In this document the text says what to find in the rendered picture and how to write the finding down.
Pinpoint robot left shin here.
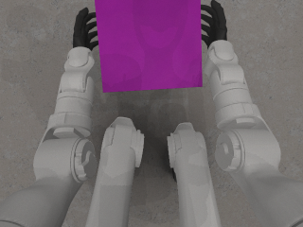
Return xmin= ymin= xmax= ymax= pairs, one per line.
xmin=100 ymin=116 xmax=136 ymax=157

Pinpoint carton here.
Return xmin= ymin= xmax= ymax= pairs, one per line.
xmin=95 ymin=0 xmax=203 ymax=93

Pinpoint left robot upper arm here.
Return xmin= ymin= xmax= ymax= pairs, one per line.
xmin=0 ymin=137 xmax=98 ymax=227

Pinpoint robot right forearm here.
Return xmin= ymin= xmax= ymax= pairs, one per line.
xmin=204 ymin=40 xmax=281 ymax=159

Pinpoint right robot upper arm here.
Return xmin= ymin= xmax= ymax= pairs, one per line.
xmin=214 ymin=129 xmax=303 ymax=227

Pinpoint robot right thigh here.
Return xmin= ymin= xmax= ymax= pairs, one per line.
xmin=167 ymin=129 xmax=222 ymax=227

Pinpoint robot right hand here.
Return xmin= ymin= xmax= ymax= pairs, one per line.
xmin=201 ymin=0 xmax=227 ymax=49

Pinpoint robot left hand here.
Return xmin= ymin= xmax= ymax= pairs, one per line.
xmin=73 ymin=7 xmax=98 ymax=51

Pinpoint robot left forearm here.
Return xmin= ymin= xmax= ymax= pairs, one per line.
xmin=33 ymin=46 xmax=98 ymax=175

